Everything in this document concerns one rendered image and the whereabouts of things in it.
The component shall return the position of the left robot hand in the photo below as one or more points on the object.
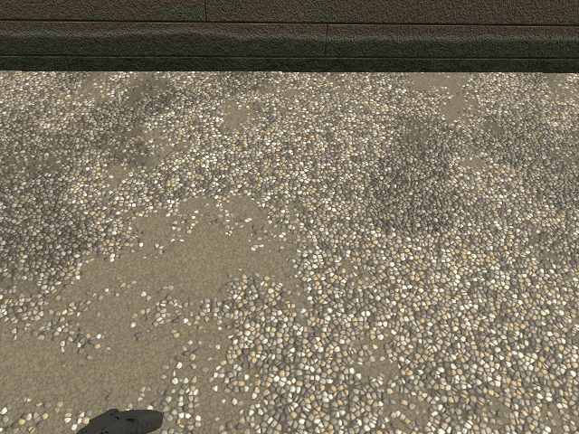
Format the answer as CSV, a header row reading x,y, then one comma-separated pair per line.
x,y
114,421

